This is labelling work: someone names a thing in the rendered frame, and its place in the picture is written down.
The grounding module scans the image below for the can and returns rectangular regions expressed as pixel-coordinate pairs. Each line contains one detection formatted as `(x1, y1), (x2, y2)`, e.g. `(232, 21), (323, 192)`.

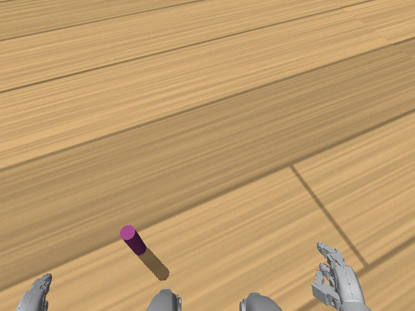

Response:
(120, 225), (146, 255)

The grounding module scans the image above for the left robot hand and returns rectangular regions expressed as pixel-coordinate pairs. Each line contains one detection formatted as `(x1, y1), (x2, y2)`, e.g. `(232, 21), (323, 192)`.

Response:
(15, 273), (52, 311)

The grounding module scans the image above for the right robot hand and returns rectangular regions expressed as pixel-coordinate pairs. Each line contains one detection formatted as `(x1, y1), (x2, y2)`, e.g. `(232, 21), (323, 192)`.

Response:
(311, 242), (366, 311)

